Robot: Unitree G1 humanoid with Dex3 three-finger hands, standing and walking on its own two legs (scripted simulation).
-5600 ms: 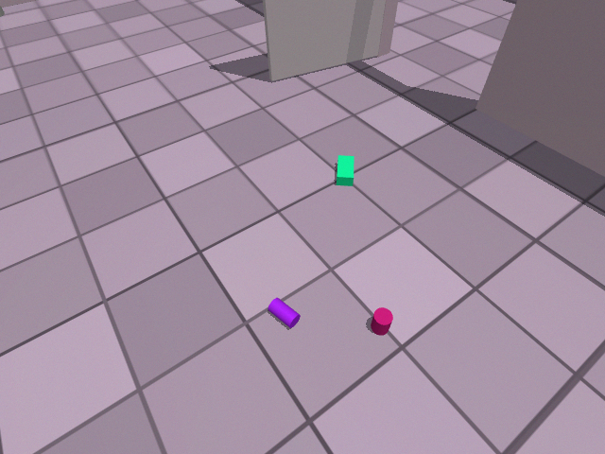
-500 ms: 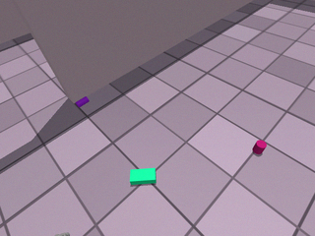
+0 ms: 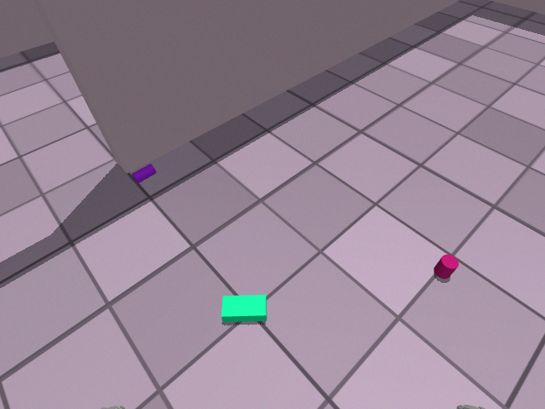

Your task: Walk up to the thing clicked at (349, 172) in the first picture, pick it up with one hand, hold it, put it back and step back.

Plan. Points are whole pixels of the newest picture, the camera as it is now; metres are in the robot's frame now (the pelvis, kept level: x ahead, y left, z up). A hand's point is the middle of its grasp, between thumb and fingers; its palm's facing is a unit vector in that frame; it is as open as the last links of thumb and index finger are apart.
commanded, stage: walk up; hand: left
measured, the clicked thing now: (244, 308) +0.56 +0.15 -0.75
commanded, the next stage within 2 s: stand in 0.62 s
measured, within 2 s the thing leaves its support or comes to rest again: neither
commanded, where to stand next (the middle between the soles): +0.18 -0.15 m, yaw +2 degrees
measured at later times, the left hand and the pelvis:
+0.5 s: hand out of the picture +0.10 +0.25 -0.15, palm faces +0.02 -0.94 -0.33, open 7.4 cm; pelvis +0.01 +0.00 +0.00, yaw +1 degrees
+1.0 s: hand out of the picture +0.07 +0.25 -0.15, palm faces +0.00 -0.94 -0.34, open 7.4 cm; pelvis +0.00 -0.01 +0.00, yaw +1 degrees
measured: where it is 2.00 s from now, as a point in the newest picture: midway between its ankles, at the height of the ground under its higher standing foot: outside the picture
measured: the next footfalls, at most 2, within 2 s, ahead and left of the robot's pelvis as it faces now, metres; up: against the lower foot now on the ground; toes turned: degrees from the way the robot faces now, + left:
none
